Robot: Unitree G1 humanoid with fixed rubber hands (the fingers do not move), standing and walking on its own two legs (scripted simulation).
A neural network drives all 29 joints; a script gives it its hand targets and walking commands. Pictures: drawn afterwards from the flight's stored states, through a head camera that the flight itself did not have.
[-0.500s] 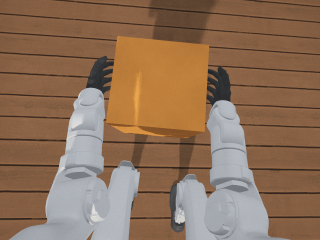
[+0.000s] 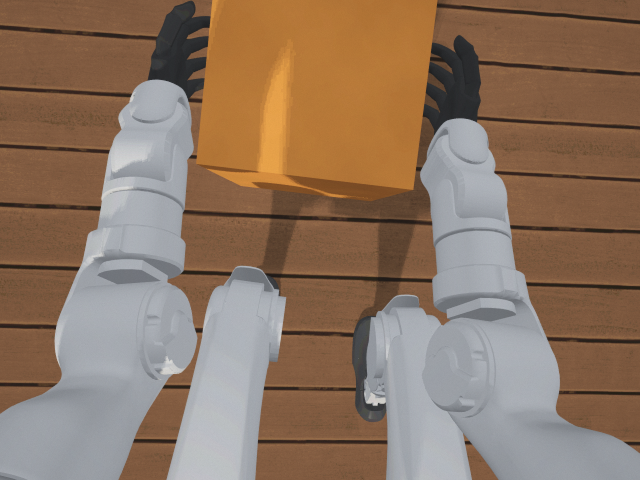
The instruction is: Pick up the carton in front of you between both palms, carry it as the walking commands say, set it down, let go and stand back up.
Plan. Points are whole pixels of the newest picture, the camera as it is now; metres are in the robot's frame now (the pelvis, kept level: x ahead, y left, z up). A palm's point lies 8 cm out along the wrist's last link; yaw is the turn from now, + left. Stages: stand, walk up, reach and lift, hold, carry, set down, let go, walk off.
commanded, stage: set down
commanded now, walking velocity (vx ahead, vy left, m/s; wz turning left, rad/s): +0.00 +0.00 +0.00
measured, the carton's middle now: (314, 109) +0.52 +0.09 -0.20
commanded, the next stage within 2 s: none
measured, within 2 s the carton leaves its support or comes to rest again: rests again in 0.74 s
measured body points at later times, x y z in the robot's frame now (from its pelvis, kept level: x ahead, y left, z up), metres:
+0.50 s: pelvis -0.01 +0.00 -0.08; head +0.36 +0.07 +0.17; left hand +0.53 +0.25 -0.25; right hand +0.55 -0.05 -0.25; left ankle +0.12 +0.12 -0.44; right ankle +0.08 -0.12 -0.44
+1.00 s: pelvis -0.02 -0.01 -0.10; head +0.34 +0.04 +0.15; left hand +0.52 +0.25 -0.27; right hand +0.54 -0.06 -0.27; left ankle +0.12 +0.12 -0.44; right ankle +0.08 -0.12 -0.44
